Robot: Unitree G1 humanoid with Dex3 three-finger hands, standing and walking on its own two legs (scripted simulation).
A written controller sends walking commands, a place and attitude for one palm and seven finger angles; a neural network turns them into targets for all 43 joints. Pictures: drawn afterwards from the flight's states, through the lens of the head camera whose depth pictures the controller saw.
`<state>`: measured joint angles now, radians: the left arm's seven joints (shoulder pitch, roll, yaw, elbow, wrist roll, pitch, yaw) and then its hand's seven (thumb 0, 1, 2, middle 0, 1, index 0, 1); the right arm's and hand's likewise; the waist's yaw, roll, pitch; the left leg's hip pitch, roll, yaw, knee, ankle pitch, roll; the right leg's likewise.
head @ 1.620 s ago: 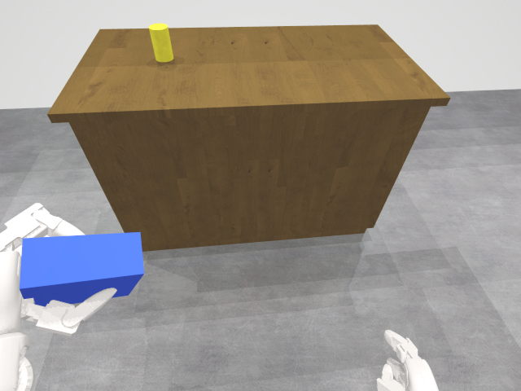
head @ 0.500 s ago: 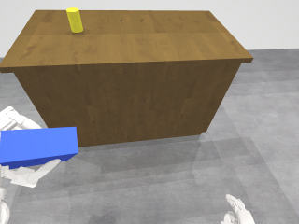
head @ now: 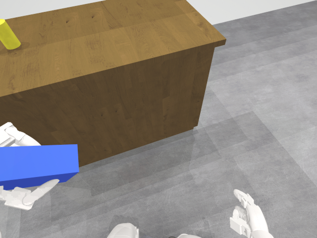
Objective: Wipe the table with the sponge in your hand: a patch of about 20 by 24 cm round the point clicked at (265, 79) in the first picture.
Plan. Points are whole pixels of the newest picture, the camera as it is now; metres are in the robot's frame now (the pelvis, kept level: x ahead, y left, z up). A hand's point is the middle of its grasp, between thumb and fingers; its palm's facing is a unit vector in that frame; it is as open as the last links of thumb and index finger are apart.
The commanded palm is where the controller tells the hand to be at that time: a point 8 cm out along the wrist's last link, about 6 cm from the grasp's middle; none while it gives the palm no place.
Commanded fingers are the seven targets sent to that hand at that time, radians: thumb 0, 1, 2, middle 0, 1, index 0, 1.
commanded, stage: take the last steps up to it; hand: left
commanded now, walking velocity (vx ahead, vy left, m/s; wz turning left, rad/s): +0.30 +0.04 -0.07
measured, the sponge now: (49, 166) +0.23 +0.20 +0.15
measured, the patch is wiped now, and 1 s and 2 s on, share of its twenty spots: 0.00 0.00 0.00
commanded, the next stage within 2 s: come to a stop and stand still in 1.64 s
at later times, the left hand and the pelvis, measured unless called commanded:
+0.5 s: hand (20, 154) +0.24 +0.23 +0.18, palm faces +0.41 -0.84 -0.35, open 9.3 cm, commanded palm +0.19 +0.28 +0.18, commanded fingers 0.00 0.10 1.30 -1.20 -1.60 -1.20 -1.60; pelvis +0.02 +0.01 +0.00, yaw -1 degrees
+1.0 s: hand (79, 100) +0.36 +0.17 +0.18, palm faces +0.27 -0.81 -0.51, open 9.3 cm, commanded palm +0.30 +0.23 +0.18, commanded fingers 0.00 0.10 1.30 -1.20 -1.60 -1.20 -1.60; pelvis +0.12 -0.04 +0.01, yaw -4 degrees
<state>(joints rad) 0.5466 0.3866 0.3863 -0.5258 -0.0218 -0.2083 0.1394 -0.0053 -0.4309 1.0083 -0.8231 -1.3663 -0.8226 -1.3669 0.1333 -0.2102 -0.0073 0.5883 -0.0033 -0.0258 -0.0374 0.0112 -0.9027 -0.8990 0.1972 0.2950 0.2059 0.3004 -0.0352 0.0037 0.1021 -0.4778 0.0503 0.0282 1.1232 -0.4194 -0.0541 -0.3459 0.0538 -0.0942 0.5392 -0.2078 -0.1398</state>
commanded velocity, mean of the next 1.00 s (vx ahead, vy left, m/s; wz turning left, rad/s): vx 0.30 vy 0.05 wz -0.05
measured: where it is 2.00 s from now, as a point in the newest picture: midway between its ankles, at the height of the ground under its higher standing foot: (176, 209)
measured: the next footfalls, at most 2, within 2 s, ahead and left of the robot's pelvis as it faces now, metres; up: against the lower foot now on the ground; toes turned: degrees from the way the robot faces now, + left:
left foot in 0.48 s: +0.06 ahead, +0.15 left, +0.00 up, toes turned +4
right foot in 0.76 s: +0.15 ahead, -0.12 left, +0.00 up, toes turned -10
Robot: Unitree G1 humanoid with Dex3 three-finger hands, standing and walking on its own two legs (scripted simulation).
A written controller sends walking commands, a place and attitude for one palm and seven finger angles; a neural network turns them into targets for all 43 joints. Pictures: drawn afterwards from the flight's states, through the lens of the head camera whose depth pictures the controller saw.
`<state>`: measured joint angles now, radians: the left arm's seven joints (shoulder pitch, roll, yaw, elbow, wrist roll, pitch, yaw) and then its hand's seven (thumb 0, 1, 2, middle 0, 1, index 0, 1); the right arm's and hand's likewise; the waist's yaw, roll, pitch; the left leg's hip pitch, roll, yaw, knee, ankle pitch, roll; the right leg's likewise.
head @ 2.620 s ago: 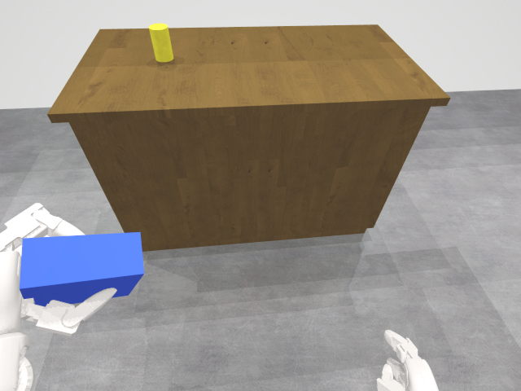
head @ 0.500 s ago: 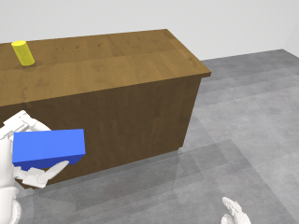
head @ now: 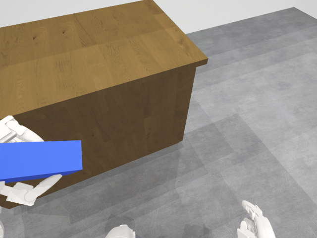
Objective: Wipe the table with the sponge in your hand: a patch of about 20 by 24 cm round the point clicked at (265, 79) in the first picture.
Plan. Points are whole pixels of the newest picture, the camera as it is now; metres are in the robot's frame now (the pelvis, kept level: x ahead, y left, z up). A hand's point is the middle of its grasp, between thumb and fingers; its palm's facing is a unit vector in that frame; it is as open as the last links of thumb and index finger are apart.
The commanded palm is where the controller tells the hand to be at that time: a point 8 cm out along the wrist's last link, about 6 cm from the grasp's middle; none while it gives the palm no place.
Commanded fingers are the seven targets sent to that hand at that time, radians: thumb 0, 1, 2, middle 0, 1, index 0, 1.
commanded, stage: take the last steps up to it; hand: left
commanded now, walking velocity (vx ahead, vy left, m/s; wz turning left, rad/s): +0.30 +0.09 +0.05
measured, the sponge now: (51, 161) +0.23 +0.20 +0.16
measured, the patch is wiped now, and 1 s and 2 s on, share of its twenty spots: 0.00 0.00 0.00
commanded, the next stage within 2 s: come to a stop and stand still in 0.64 s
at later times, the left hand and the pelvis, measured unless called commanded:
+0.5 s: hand (63, 101) +0.35 +0.20 +0.18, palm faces +0.41 -0.74 -0.53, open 9.3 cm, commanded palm +0.29 +0.26 +0.18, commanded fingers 0.00 0.10 1.30 -1.20 -1.60 -1.20 -1.60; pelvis +0.13 -0.03 -0.02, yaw +1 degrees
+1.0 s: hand (63, 79) +0.42 +0.23 +0.17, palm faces +0.43 -0.79 -0.45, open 9.3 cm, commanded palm +0.36 +0.26 +0.18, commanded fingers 0.00 0.10 1.30 -1.20 -1.60 -1.20 -1.60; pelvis +0.20 -0.02 -0.01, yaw +1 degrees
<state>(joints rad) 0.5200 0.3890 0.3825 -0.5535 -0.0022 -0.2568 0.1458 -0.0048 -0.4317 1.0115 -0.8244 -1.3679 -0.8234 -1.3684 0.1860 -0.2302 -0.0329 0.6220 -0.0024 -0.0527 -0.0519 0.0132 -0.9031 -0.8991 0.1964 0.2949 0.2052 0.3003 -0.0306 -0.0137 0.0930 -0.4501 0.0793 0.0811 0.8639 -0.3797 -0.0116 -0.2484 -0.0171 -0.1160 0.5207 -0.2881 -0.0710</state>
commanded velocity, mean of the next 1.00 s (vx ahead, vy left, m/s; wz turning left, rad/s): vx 0.10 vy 0.06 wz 0.04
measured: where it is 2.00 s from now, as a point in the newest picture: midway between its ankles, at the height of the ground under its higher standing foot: (170, 235)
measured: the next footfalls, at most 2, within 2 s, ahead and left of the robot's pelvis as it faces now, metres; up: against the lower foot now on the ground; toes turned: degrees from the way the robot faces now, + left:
left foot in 0.14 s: +0.14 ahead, +0.14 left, +0.00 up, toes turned +8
right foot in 0.44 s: +0.21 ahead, -0.11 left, +0.00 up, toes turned -8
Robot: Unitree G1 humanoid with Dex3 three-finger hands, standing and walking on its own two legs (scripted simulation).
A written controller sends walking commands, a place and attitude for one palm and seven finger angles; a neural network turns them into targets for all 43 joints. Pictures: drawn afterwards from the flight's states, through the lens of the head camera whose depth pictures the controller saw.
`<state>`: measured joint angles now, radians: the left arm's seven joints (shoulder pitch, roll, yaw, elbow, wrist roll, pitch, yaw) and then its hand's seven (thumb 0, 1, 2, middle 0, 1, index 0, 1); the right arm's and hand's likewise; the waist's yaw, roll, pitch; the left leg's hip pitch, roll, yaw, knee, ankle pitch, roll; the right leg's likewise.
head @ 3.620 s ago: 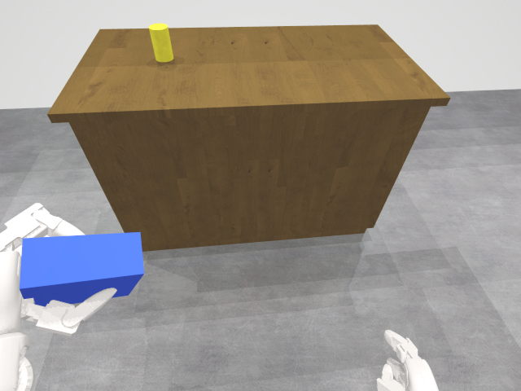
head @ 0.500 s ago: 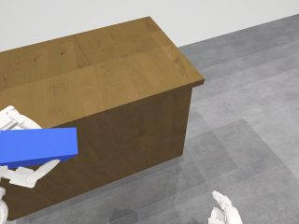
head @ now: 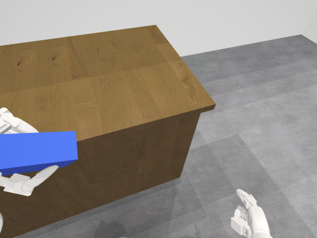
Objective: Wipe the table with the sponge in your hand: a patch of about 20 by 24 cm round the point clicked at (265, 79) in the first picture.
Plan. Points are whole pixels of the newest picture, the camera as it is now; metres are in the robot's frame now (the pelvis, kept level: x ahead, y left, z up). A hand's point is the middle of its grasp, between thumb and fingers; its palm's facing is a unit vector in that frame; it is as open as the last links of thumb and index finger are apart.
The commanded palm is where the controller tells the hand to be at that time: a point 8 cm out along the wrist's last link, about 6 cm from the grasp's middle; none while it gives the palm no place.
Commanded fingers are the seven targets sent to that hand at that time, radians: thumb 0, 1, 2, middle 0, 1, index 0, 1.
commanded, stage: come to a stop and stand still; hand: left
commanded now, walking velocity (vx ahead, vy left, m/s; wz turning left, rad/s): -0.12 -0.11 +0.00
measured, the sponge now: (47, 152) +0.23 +0.22 +0.16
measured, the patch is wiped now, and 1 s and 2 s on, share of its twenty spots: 0.00 0.00 0.00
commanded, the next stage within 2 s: look again from close up in 0.72 s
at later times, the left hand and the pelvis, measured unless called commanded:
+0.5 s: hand (64, 189) +0.17 +0.17 +0.15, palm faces +0.31 -0.88 -0.35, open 9.3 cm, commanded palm +0.12 +0.22 +0.18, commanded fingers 0.00 0.10 1.30 -1.20 -1.60 -1.20 -1.60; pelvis -0.05 -0.05 +0.01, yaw -2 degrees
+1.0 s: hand (48, 177) +0.19 +0.21 +0.15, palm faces +0.35 -0.86 -0.37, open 9.3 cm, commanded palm +0.13 +0.25 +0.18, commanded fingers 0.00 0.10 1.30 -1.20 -1.60 -1.20 -1.60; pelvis -0.04 -0.03 +0.01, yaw -2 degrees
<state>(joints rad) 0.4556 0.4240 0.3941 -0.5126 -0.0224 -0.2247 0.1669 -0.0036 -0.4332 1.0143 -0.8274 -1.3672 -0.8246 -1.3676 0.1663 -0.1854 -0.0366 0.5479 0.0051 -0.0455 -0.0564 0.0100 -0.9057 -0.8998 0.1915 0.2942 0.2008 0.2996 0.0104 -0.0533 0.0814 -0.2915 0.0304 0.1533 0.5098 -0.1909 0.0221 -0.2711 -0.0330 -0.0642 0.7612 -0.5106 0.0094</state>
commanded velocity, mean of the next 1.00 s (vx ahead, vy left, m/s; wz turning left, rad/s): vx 0.00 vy -0.01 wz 0.00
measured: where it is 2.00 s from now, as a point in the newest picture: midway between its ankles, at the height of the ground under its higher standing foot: outside the picture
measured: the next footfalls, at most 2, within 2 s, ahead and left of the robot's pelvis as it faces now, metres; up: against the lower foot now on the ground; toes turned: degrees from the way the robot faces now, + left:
right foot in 0.18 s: +0.03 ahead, -0.12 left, +0.00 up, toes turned -3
left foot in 0.42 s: +0.04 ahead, +0.07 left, +0.00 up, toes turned -3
